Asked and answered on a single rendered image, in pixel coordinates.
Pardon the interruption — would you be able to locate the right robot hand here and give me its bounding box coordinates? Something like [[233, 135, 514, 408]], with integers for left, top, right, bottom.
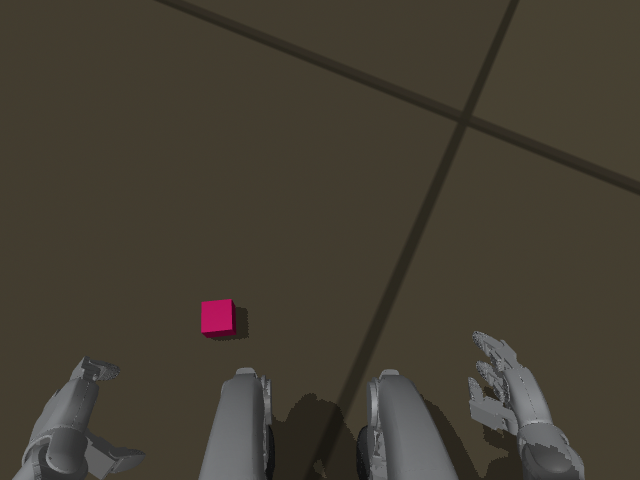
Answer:
[[468, 331, 554, 437]]

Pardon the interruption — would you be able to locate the left robot arm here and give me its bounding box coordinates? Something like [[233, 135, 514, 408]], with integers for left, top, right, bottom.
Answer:
[[12, 428, 88, 480]]

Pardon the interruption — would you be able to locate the right robot arm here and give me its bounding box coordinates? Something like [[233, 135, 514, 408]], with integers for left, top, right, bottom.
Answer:
[[517, 423, 585, 480]]

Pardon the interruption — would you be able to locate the left robot hand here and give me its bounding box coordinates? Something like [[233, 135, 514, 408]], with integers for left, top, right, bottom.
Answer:
[[29, 356, 146, 480]]

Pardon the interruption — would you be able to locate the small box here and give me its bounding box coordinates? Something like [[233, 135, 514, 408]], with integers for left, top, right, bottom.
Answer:
[[201, 299, 236, 338]]

